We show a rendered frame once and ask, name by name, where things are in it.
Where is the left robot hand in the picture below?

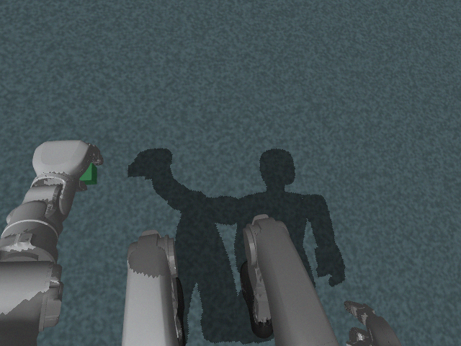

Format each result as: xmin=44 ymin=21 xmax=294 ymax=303
xmin=32 ymin=140 xmax=104 ymax=192

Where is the left robot arm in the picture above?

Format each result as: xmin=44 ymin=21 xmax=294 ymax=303
xmin=0 ymin=173 xmax=76 ymax=346

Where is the small box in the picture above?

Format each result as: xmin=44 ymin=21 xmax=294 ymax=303
xmin=79 ymin=162 xmax=97 ymax=185

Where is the right robot hand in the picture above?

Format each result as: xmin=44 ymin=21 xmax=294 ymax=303
xmin=344 ymin=301 xmax=402 ymax=346

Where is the right robot foot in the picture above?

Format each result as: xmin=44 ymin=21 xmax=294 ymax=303
xmin=240 ymin=261 xmax=273 ymax=339

